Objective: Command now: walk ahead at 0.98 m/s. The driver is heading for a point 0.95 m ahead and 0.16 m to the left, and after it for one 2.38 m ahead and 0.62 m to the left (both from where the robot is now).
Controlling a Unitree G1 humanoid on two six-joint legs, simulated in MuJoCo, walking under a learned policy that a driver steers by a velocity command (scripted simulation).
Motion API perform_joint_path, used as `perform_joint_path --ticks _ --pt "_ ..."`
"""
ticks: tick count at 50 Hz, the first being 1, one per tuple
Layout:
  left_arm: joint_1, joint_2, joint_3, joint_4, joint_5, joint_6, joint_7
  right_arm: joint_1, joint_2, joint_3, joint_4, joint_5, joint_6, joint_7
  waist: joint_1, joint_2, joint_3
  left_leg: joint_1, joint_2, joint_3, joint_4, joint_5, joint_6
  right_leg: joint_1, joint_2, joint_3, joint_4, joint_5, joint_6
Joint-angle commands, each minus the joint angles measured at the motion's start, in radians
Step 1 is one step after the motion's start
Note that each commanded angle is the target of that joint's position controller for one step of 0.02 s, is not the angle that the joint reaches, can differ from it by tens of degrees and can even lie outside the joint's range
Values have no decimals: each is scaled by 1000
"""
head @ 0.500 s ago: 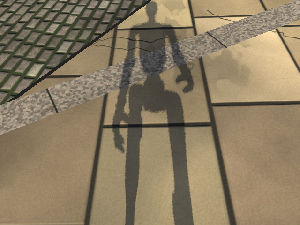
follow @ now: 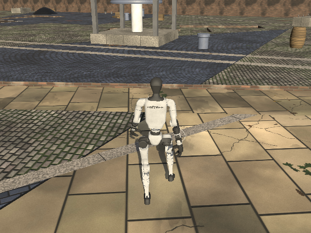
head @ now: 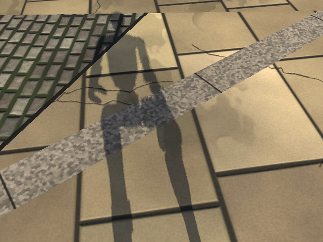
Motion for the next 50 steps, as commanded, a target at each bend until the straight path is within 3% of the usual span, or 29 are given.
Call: perform_joint_path --ticks 1,5,7,9,10,11,12,13,14,15,16,17,19,22,27,30,33,34,35,36,37,38,39,40,41,43,45,48,50 --pt "-91 28 -2 -66 -5 -19 -14 -66 -133 -12 -89 15 -33 -23 31 21 169 -266 225 -124 -258 162 140 186 25 -52 -261 236 15" --pt "-241 35 -2 -127 -26 -34 -52 26 -167 -15 -67 19 -1 -36 -13 36 222 26 292 -97 -252 277 123 153 79 -70 -513 202 3" --pt "-219 69 14 -145 -28 -38 -65 20 -193 -20 -69 2 20 -37 25 87 176 170 326 -85 -140 648 106 194 137 -104 -543 78 -27" --pt "-12 148 50 -116 -43 -27 -54 -1 -227 -29 -69 -38 45 -36 155 189 11 265 336 -73 139 1139 89 405 209 -138 -481 -77 -74" --pt "232 195 73 -53 -47 -15 -41 -59 -223 -26 -85 -47 56 -36 283 208 -112 126 306 -38 427 1177 62 711 199 -124 -464 -89 -106" --pt "444 280 94 5 -17 -1 -26 -34 -143 -5 -130 -49 46 -33 298 37 -295 -234 224 -36 826 827 46 1136 -12 176 -422 -336 -170" --pt "489 288 100 26 -11 -11 -39 102 19 40 -115 2 2 -10 197 -336 -483 -582 14 -164 1184 -95 2 1425 -215 780 -655 -787 -328" --pt "468 177 77 48 -2 -13 -35 -4 -117 10 -136 47 -31 -9 232 -250 -382 -703 79 -249 1222 -113 58 1385 -171 844 -783 -846 -253" --pt "407 126 63 47 8 -14 -33 -162 -154 2 -189 76 -43 -10 223 -161 -201 -757 122 -214 1224 -95 74 1232 -147 640 -771 -675 -214" --pt "330 113 58 49 20 -22 -42 -245 -126 11 -224 58 -49 -14 175 30 -100 -733 162 -197 1152 -47 77 1039 -113 524 -794 -498 -195" --pt "267 79 48 45 29 -32 -49 -266 -113 5 -231 36 -41 -16 120 74 -51 -681 203 -196 1075 3 75 890 -74 424 -809 -403 -187" --pt "223 51 38 48 37 -34 -52 -225 -94 6 -228 30 -23 -10 65 45 -23 -628 233 -201 1048 27 68 783 -49 371 -830 -384 -190" --pt "200 36 32 64 8 -32 -54 -196 -65 8 -220 25 11 -11 16 18 44 -621 266 -181 982 23 43 660 -25 280 -887 -363 -194" --pt "242 88 40 88 1 -38 -39 -320 -79 13 -267 3 25 -24 31 24 147 -739 292 -144 828 176 -8 594 -6 176 -948 -243 -192" --pt "363 120 38 120 -1 -48 -9 -534 -74 17 -324 18 4 1 122 35 177 -634 217 -36 422 580 -2 647 34 -58 -1015 -73 -111" --pt "412 135 37 143 6 -33 -2 -613 -84 10 -365 38 0 28 139 26 202 -672 163 -34 281 573 30 863 -3 -135 -1000 40 -65" --pt "378 192 49 118 40 -2 9 -584 -141 -21 -394 43 -2 54 80 -62 108 -574 49 72 291 422 69 1053 -37 -191 -818 710 -17" --pt "366 211 55 109 54 12 17 -509 -169 -36 -389 44 6 54 26 -116 49 -501 8 104 330 324 88 1095 -48 -202 -671 973 -9" --pt "323 227 60 92 65 28 24 -311 -216 -61 -344 45 20 49 -76 -159 -47 -324 -11 97 368 251 118 1076 -60 -200 -439 1130 -8" --pt "246 240 63 60 58 36 31 -51 -273 -90 -277 38 34 38 -206 -117 -140 -1 13 19 317 257 151 883 -29 -205 -98 1054 15" --pt "349 86 23 33 73 10 14 17 -337 -102 -250 30 50 24 -93 232 -213 354 172 -299 376 30 245 452 118 -148 310 16 49" --pt "403 24 -10 -17 4 -48 -16 -10 -321 -100 -281 12 39 23 -19 378 -365 568 377 -949 77 -432 435 109 268 52 560 -537 57" --pt "230 153 17 -52 -27 -84 -16 16 -237 -91 -267 4 31 13 -92 218 -270 510 338 -968 -57 -437 328 52 205 132 523 -439 -10" --pt "140 150 16 -99 -37 -98 -13 -32 -210 -80 -273 -6 20 17 -51 100 -151 359 313 -862 -59 -303 282 44 169 127 442 -377 -32" --pt "97 126 13 -107 -11 -102 -4 -91 -188 -72 -286 -7 11 28 3 -48 -76 178 274 -777 -65 -169 269 94 143 122 373 -350 -30" --pt "145 114 21 -107 13 -80 -2 -200 -166 -63 -318 -6 11 21 105 -38 -1 -71 183 -617 -86 -11 273 209 97 124 262 -333 7" --pt "143 113 28 -123 23 -55 3 -211 -148 -57 -319 20 19 7 131 -4 60 -209 143 -530 -105 47 269 231 72 90 142 -340 51" --pt "-57 82 18 -212 42 -49 10 -171 -163 -59 -318 29 21 -26 69 30 143 -403 76 -432 -119 186 246 307 106 17 -156 -110 101" --pt "-145 51 13 -248 35 -52 7 -138 -172 -63 -308 30 30 -34 18 72 132 -458 37 -397 -90 179 193 429 156 -5 -361 76 109"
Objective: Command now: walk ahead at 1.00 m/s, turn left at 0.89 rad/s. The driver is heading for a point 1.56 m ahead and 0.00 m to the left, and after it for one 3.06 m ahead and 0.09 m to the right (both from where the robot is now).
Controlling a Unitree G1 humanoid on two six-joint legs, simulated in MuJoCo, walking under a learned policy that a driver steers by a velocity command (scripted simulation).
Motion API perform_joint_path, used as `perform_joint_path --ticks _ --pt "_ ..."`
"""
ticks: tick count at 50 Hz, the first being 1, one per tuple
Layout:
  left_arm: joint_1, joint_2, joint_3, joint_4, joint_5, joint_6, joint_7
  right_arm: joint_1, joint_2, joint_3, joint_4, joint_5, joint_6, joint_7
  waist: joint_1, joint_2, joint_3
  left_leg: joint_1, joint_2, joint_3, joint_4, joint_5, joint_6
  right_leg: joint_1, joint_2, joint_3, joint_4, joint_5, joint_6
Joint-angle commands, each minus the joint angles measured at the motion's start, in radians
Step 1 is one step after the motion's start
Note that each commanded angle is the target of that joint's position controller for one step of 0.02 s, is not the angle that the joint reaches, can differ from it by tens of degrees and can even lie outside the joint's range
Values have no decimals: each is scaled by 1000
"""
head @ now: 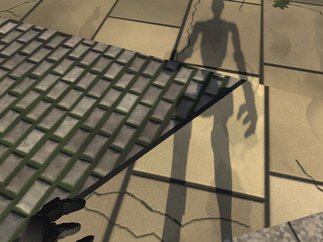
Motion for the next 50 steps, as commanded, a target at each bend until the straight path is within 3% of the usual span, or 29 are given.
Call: perform_joint_path --ticks 1,6,7,8,9,10,11,12,13,14,15,18,23,25,28,30,31,32,33,34,35,36,38,39,40,42,44,47,50 --pt "-109 39 18 -99 -12 -5 1 -79 -168 -44 -92 10 -14 -19 6 79 57 -395 140 -188 -165 115 89 345 119 -130 -240 247 31" --pt "-115 146 74 -133 -68 -18 2 -59 -164 -58 -66 24 -1 -34 28 138 16 -80 208 -323 35 215 38 383 128 -46 -420 139 17" --pt "8 181 97 -111 -72 -24 5 -78 -172 -61 -72 12 7 -31 99 141 -70 -36 193 -301 182 396 13 507 131 -64 -414 96 -8" --pt "231 200 109 -79 -76 -18 12 -128 -163 -52 -100 -17 12 -20 220 154 -238 -89 177 -254 423 475 -20 768 58 -42 -330 20 -48" --pt "469 254 114 -45 -69 0 24 -118 -59 -16 -134 -57 11 -9 273 0 -417 -302 121 -157 780 82 -36 1114 -124 160 -260 -194 -80" --pt "456 310 120 -6 -27 -4 -4 70 -9 14 -186 40 -4 -3 128 -585 -543 -654 72 -78 1071 -315 -65 1324 -383 838 -519 -662 -273" --pt "382 167 101 -50 -19 8 -3 2 -110 5 -142 60 10 -21 179 -379 -376 -762 187 -39 1144 -209 -70 1211 -321 803 -580 -867 -228" --pt "355 114 87 -39 -26 22 6 -144 -170 -8 -164 28 17 -19 212 -196 -216 -789 204 14 1140 -139 -73 1069 -270 585 -572 -688 -181" --pt "339 127 87 -16 -16 31 4 -225 -161 -11 -181 2 21 -16 198 14 -117 -746 241 41 1104 -102 -77 915 -229 424 -574 -438 -161" --pt "312 127 87 8 -8 32 2 -274 -145 -15 -205 -14 18 -10 170 49 -48 -717 279 40 1040 -65 -75 795 -197 313 -583 -281 -163" --pt "295 108 79 31 -2 27 -3 -269 -119 -13 -215 -2 23 -1 134 18 -15 -665 309 36 1008 -60 -70 701 -166 234 -605 -221 -160" --pt "288 55 64 92 -37 19 -29 -260 -55 2 -226 22 39 6 82 -28 31 -676 331 38 944 -66 -61 604 -135 98 -663 -148 -178" --pt "318 129 78 143 -27 13 -25 -395 -88 6 -249 -3 19 21 77 29 122 -741 292 48 656 215 -78 583 -122 -107 -749 58 -187" --pt "396 136 70 183 -50 17 -21 -510 -78 16 -284 -17 -1 38 110 46 140 -656 297 145 489 310 -68 578 -114 -130 -802 84 -183" --pt "467 177 66 219 -62 35 -17 -620 -82 16 -330 -7 -29 61 132 17 161 -558 254 192 315 292 -69 671 -140 -136 -798 251 -188" --pt "471 221 66 232 -52 48 -8 -566 -138 -11 -335 -5 -37 58 72 -76 77 -405 186 217 256 187 -56 760 -160 -141 -664 662 -170" --pt "478 240 66 246 -44 56 -4 -449 -190 -36 -319 0 -34 46 -3 -142 -13 -240 156 220 245 136 -38 770 -161 -142 -515 842 -159" --pt "449 248 62 251 -37 64 1 -235 -233 -63 -271 5 -25 29 -135 -169 -124 58 154 224 232 140 -27 640 -126 -174 -267 866 -128" --pt "446 180 39 218 -14 58 5 -5 -306 -87 -216 -9 -9 2 -211 -91 -292 452 355 -5 307 15 -10 343 -65 -153 99 508 -92" --pt "614 -25 -8 188 -46 34 -3 12 -384 -89 -197 -49 -23 5 -54 263 -518 672 602 -536 115 -432 95 82 93 -37 452 -376 -75" --pt "513 76 17 180 -98 19 0 42 -281 -69 -176 -46 -29 12 -98 258 -484 579 593 -688 -89 -569 75 -3 74 29 576 -358 -89" --pt "377 105 35 140 -120 23 9 -13 -217 -52 -149 -32 -35 14 -91 210 -253 442 572 -523 -98 -464 44 -120 41 -9 613 -293 -84" --pt "305 81 39 131 -73 43 13 -136 -135 -34 -116 -43 -45 21 -1 89 -77 126 506 -225 -108 -149 6 -48 -45 -36 531 -165 -83" --pt "365 53 42 140 -77 66 1 -178 -92 -27 -103 -60 -51 21 59 147 -72 33 491 -130 -124 -88 4 23 -76 -21 515 -125 -81" --pt "382 31 43 147 -84 90 -7 -214 -59 -25 -89 -52 -54 23 84 154 -50 -21 473 -46 -150 -37 -3 56 -94 -26 499 -125 -81" --pt "345 13 45 132 -85 129 -13 -267 -64 -30 -71 -34 -57 20 112 132 35 -105 470 99 -204 58 -26 25 -113 -38 469 -135 -75" --pt "291 11 43 103 -69 140 -15 -275 -95 -36 -60 -45 -59 9 122 116 85 -126 449 216 -224 163 -33 -33 -108 -47 417 -28 -65" --pt "199 41 44 70 -60 135 -32 -268 -127 -39 -56 -56 -58 -13 113 54 132 -106 407 352 -260 217 -36 -54 -76 -112 249 148 -64" --pt "83 59 40 30 -59 119 -67 -222 -204 -52 -47 -45 -50 -27 79 -9 158 18 410 437 -266 334 -72 -29 -41 -208 30 249 -108"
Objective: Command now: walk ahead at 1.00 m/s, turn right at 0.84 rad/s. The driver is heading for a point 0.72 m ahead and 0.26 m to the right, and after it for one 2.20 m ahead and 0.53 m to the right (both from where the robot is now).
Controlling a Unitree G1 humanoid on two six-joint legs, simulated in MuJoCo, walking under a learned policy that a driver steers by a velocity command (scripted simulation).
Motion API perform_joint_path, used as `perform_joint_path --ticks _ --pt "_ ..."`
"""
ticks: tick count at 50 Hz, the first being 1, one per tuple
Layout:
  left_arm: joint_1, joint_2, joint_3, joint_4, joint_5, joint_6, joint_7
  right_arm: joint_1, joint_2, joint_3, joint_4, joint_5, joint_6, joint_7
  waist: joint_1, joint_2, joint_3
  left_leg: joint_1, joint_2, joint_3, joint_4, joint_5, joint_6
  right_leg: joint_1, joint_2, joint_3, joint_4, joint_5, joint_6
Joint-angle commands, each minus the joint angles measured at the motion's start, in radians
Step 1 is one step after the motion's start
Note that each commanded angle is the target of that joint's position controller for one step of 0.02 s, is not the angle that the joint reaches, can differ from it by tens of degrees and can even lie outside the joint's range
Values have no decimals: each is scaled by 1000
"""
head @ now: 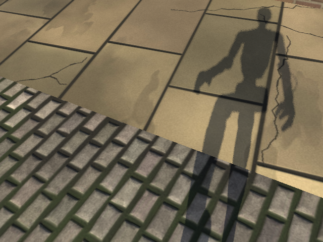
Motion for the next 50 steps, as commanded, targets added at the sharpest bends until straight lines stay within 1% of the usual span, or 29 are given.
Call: perform_joint_path --ticks 1,3,5,6,7,8,9,10,11,12,14,16,18,20,23,25,26,27,28,29,30,31,33,35,40,46,48,49,50 --pt "-47 23 -6 -69 2 -17 -38 -175 -173 -22 -114 4 -16 -16 82 8 156 -200 255 10 -133 664 88 162 26 -79 -182 98 -43" --pt "2 77 18 -74 -13 -17 -46 -160 -235 -35 -120 10 8 -24 126 74 73 -85 263 25 20 1210 70 302 127 -185 -195 13 -71" --pt "276 171 64 -29 -26 12 -35 -222 -286 -50 -145 32 33 -20 289 173 -62 -115 299 4 384 1557 92 619 191 -190 -149 -176 -122" --pt "511 251 108 37 -22 25 -17 -275 -262 -44 -160 41 28 -11 397 141 -156 -281 264 -29 703 1426 85 953 199 -114 -235 -158 -163" --pt "524 281 121 67 -20 38 1 -332 -102 -2 -184 44 -5 1 377 -201 -28 -590 7 -48 1269 343 30 1055 148 56 -349 -90 -233" --pt "356 248 71 0 20 6 -12 -116 37 45 -260 49 -59 19 92 -413 -188 -957 -92 -313 1493 -183 30 1221 -27 704 -546 -446 -430" --pt "342 167 58 -50 35 -21 -19 -220 -85 37 -290 56 -96 27 164 -225 -264 -966 -49 -458 1428 -91 89 1188 -107 933 -765 -680 -403" --pt "324 150 56 -48 46 -50 -27 -326 -122 21 -318 80 -101 23 136 -48 -88 -986 -30 -433 1318 -46 103 1017 -107 911 -827 -565 -349" --pt "249 133 50 -59 41 -70 -35 -329 -111 22 -310 56 -89 8 69 123 -34 -928 23 -437 1204 -7 96 870 -89 814 -783 -375 -311" --pt "176 157 56 -77 36 -78 -32 -302 -107 19 -296 31 -72 0 22 139 -2 -839 43 -440 1145 -8 66 714 -53 717 -726 -144 -308" --pt "102 154 56 -107 24 -69 -4 -269 -140 0 -277 15 -28 -5 -14 140 5 -711 87 -429 987 -3 5 549 24 509 -720 118 -269" --pt "99 147 55 -105 16 -55 36 -380 -92 13 -319 -7 -9 -14 15 123 26 -646 57 -351 754 101 -37 429 123 355 -692 341 -224" --pt "128 146 63 -81 7 -12 67 -434 -23 31 -335 -11 5 -15 52 60 -39 -562 -23 -307 517 296 -52 420 216 263 -613 372 -152" --pt "178 141 68 -64 1 26 82 -468 -23 28 -348 12 14 -11 97 -13 -113 -498 -89 -301 347 457 -58 472 236 296 -565 233 -85" --pt "168 97 62 -73 5 49 89 -488 -78 0 -358 31 11 -5 102 -89 -101 -468 -89 -368 210 486 -59 532 214 428 -479 -11 -56" --pt "108 73 56 -101 5 50 92 -389 -103 -17 -321 21 -4 -3 48 -111 -123 -381 -36 -393 106 593 -34 590 221 446 -326 -65 -21" --pt "117 22 39 -120 13 50 86 -283 -113 -18 -293 0 -8 -5 23 -37 -225 -198 92 -466 107 696 18 571 261 375 -98 -230 17" --pt "179 -62 8 -140 51 52 83 -263 -133 -14 -307 -1 2 -11 65 171 -295 -1 287 -686 188 1130 65 394 349 257 128 -818 45" --pt "428 28 25 -148 9 50 59 -262 -170 -16 -307 -25 15 -4 192 403 -425 116 551 -1082 174 953 290 255 299 276 360 -848 85" --pt "391 132 48 -110 -2 63 51 -358 -135 -20 -341 -10 27 -11 164 301 -371 39 511 -1071 116 562 329 189 201 227 448 -708 129" --pt "236 184 65 -118 -4 76 51 -383 -63 -2 -360 -5 44 -23 103 174 -247 -83 393 -857 87 349 271 167 172 176 445 -600 147" --pt "168 192 69 -127 2 92 60 -397 -62 6 -361 -1 63 -32 97 93 -202 -199 324 -736 60 272 218 204 152 144 426 -528 152" --pt "121 149 57 -159 6 102 64 -408 -97 -2 -330 -7 76 -41 108 101 -96 -375 246 -558 21 346 201 263 115 100 326 -492 143" --pt "114 84 37 -166 0 92 65 -360 -104 -10 -296 -15 77 -43 91 132 -109 -345 240 -472 5 442 232 265 107 63 244 -500 136" --pt "57 106 37 -174 9 95 60 -356 -150 -32 -267 -5 86 -37 76 144 -153 -292 340 -402 -37 371 282 274 34 56 96 -438 125" --pt "60 102 38 -143 16 104 36 -364 -189 -50 -236 24 101 -15 80 176 -131 -375 339 -247 -26 236 226 516 79 -39 -228 -422 63" --pt "141 96 45 -97 20 105 31 -357 -169 -43 -216 45 111 -9 120 150 -135 -416 324 -209 55 183 173 658 129 -77 -446 -346 13" --pt "193 119 55 -72 25 104 35 -310 -131 -34 -189 50 118 -3 126 88 -106 -509 277 -163 165 119 100 753 122 -8 -564 -282 -31" --pt "216 223 77 -78 30 99 51 -279 -65 -13 -202 17 119 10 92 -212 -78 -760 146 -55 497 -149 -13 873 -135 357 -653 -43 -136"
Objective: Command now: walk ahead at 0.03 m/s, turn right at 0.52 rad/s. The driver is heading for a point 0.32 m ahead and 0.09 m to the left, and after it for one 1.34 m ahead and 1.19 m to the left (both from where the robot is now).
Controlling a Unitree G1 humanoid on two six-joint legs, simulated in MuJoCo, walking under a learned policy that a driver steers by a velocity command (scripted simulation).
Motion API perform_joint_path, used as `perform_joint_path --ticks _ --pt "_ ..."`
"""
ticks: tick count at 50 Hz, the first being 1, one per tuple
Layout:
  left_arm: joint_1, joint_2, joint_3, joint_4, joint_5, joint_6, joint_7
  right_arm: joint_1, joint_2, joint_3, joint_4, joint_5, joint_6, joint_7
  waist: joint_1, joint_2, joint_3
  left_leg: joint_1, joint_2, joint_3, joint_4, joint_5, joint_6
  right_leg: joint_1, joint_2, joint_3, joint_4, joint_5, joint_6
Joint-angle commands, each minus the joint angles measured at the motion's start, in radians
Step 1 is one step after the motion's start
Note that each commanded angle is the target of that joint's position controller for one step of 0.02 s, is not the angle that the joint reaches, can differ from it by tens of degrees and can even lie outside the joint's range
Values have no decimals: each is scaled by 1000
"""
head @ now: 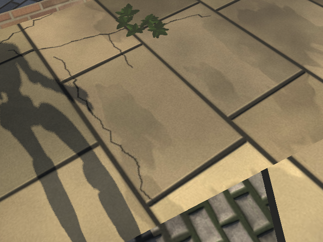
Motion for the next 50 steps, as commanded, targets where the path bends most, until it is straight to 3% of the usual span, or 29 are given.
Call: perform_joint_path --ticks 1,2,3,4,5,8,13,19,22,23,25,26,27,28,29,30,31,32,34,36,38,41,44,45,46,47,48,49,50 --pt "125 293 76 -40 48 -25 14 -52 -64 -13 -102 -23 -10 4 59 -295 -121 -376 -81 -147 438 -457 -47 196 -369 541 -312 379 -325" --pt "110 240 66 -38 51 -52 9 -110 -102 -23 -106 -5 -12 1 83 -176 -137 -371 -53 -238 519 -337 -17 181 -301 481 -368 48 -292" --pt "93 203 54 -20 27 -75 6 -91 -103 -27 -101 9 -17 6 59 -170 -129 -411 -42 -254 510 -207 10 196 -255 467 -411 -275 -230" --pt "82 166 39 -6 10 -91 7 -57 -102 -31 -69 5 -22 7 46 -177 -122 -436 -35 -253 517 -134 8 222 -239 468 -436 -361 -196" --pt "77 145 26 7 5 -101 9 -38 -108 -34 -55 -1 -27 11 35 -199 -101 -445 -33 -254 526 -62 -1 222 -223 446 -453 -368 -180" --pt "126 125 14 29 15 -131 13 -50 -90 -30 -41 9 -58 21 35 -172 -68 -460 -38 -254 458 87 -6 260 -199 391 -488 -281 -153" --pt "178 139 18 53 6 -159 21 -90 -40 -6 -45 8 -79 29 55 -176 -40 -389 -46 -246 264 207 -35 241 -186 286 -501 -138 -144" --pt "202 164 27 70 -9 -162 14 -138 -19 28 -81 25 -102 53 84 -164 13 -323 -31 -226 112 157 -9 214 -234 239 -495 -114 -165" --pt "241 170 37 104 0 -149 3 -130 -31 35 -81 18 -100 68 105 -142 29 -296 -36 -211 37 65 44 296 -231 165 -449 11 -145" --pt "243 175 39 110 3 -142 4 -122 -33 34 -86 16 -102 75 102 -134 25 -255 -51 -201 29 69 63 300 -232 144 -420 87 -134" --pt "186 173 40 101 3 -130 10 -8 -61 16 -56 8 -99 76 29 -133 -42 -67 -99 -159 -4 111 98 268 -191 62 -272 343 -77" --pt "175 146 33 87 9 -125 18 108 -113 -11 -22 5 -96 70 -19 -97 -122 92 -136 -155 -11 127 117 238 -129 -10 -76 518 -34" --pt "184 113 20 47 35 -120 33 249 -221 -44 -7 6 -90 59 -59 67 -244 332 22 -394 -15 271 179 65 -64 -81 268 355 40" --pt "265 21 -7 -5 54 -140 32 255 -329 -58 -26 -1 -89 65 7 358 -346 643 213 -906 -123 225 375 -355 149 -14 616 -254 123" --pt "220 91 0 9 28 -163 25 266 -239 -38 -52 18 -88 66 -52 251 -390 702 222 -955 -188 176 367 -466 98 134 728 -279 108" --pt "124 139 12 -12 1 -176 18 238 -193 -27 -61 14 -85 59 -67 166 -296 632 189 -826 -163 251 335 -524 65 128 749 -213 85" --pt "81 139 11 -17 11 -179 25 194 -176 -22 -77 13 -78 51 -49 49 -236 516 143 -723 -150 355 308 -501 29 118 713 -143 77" --pt "61 144 15 -28 31 -177 34 153 -164 -19 -93 10 -67 43 -24 26 -194 400 123 -670 -155 475 303 -455 7 120 650 -88 79" --pt "65 133 15 -36 37 -157 37 97 -137 -11 -113 -5 -53 26 30 63 -170 250 76 -616 -185 565 301 -347 -3 130 566 -49 85" --pt "65 111 9 -31 38 -142 45 78 -151 -18 -118 -1 -44 9 50 53 -160 183 49 -587 -186 645 299 -319 23 119 461 -21 103" --pt "32 94 2 -36 41 -135 51 86 -174 -27 -112 11 -29 -9 48 45 -175 158 21 -580 -160 671 278 -300 61 118 342 50 122" --pt "-52 72 -8 -55 35 -135 35 84 -182 -31 -112 29 10 -39 30 74 -211 126 -39 -591 -125 586 209 -220 124 121 177 201 120" --pt "-101 61 -13 -62 28 -136 20 73 -168 -28 -133 25 41 -53 20 107 -213 120 -62 -654 -92 540 184 -158 160 132 105 218 122" --pt "-113 68 -10 -65 26 -139 16 70 -161 -26 -143 24 47 -54 17 114 -202 142 -56 -695 -83 515 180 -152 159 147 61 196 119" --pt "-69 101 3 -40 40 -151 5 54 -162 -28 -158 2 45 -62 33 120 -255 162 -36 -739 -22 567 192 -95 150 169 173 271 113" --pt "-57 118 10 -36 37 -158 0 17 -145 -22 -184 1 44 -64 44 115 -234 172 -25 -774 -1 583 192 -116 131 191 139 218 100" --pt "-52 119 14 -37 32 -165 -4 -9 -134 -18 -205 10 43 -61 51 128 -213 183 -25 -812 18 570 189 -103 115 198 72 180 84" --pt "-58 93 12 -45 19 -164 2 -13 -123 -12 -215 37 49 -53 67 124 -169 186 -85 -793 33 488 155 -58 117 161 -159 184 69" --pt "-11 100 19 -31 21 -164 4 13 -88 1 -219 41 51 -49 78 76 -223 123 -148 -748 180 293 117 147 32 201 -262 376 23"
Keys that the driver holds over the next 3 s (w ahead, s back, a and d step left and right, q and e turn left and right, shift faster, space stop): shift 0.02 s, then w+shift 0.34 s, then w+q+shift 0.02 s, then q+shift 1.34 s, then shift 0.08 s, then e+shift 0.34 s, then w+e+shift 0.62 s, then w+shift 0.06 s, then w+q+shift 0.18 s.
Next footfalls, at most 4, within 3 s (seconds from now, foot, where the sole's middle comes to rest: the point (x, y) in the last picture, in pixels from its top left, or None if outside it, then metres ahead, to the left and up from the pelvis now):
0.52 left None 0.29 0.16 -0.76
1.00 right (178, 239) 0.46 0.01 -0.76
1.48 left None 0.28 0.20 -0.76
1.96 right None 0.45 0.08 -0.76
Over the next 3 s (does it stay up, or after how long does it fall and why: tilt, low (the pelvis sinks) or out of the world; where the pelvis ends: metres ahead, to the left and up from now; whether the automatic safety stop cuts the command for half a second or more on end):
stays up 0.70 0.30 -0.13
